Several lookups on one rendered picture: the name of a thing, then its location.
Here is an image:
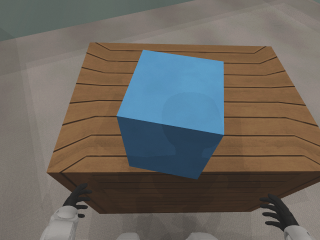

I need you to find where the pedestal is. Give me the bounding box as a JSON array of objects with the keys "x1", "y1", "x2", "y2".
[{"x1": 46, "y1": 42, "x2": 320, "y2": 214}]

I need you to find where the carton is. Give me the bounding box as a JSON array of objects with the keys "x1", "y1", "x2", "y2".
[{"x1": 116, "y1": 50, "x2": 224, "y2": 180}]

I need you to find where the robot left forearm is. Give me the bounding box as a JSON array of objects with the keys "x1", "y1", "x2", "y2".
[{"x1": 40, "y1": 205, "x2": 79, "y2": 240}]

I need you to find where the robot right hand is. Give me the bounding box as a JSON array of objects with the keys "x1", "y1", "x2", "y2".
[{"x1": 259, "y1": 193, "x2": 299, "y2": 232}]

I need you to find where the robot left hand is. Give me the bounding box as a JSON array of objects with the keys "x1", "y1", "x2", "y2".
[{"x1": 63, "y1": 183, "x2": 92, "y2": 218}]

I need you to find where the robot right forearm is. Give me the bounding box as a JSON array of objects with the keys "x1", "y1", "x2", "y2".
[{"x1": 284, "y1": 225, "x2": 316, "y2": 240}]

